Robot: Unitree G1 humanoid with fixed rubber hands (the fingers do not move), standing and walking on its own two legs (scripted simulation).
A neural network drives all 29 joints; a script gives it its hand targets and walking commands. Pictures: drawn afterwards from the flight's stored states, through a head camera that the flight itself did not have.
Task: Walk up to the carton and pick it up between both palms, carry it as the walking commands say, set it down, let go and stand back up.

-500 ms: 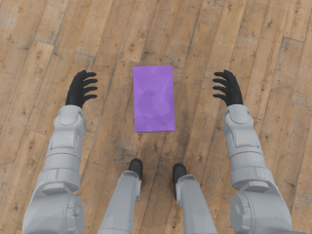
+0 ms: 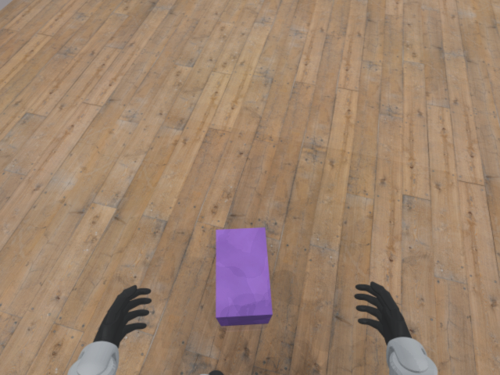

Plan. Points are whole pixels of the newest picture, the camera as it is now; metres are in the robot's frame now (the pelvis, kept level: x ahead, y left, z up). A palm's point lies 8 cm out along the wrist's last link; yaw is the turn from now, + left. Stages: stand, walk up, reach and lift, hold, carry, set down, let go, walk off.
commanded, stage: let go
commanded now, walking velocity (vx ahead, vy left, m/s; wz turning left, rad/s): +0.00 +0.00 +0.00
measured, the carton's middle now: (242, 277) +0.43 +0.04 -0.66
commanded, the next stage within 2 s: stand in 0.52 s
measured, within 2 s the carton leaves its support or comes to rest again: neither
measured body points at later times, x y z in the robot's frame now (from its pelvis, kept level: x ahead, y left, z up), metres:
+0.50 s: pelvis +0.00 +0.00 +0.00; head +0.02 +0.00 +0.45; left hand +0.18 +0.23 -0.07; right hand +0.17 -0.24 -0.07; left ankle -0.01 +0.12 -0.74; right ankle -0.02 -0.12 -0.74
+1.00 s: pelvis +0.00 +0.01 +0.00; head +0.01 +0.02 +0.45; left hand +0.12 +0.29 -0.11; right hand +0.13 -0.27 -0.10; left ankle -0.01 +0.12 -0.74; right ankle -0.02 -0.12 -0.74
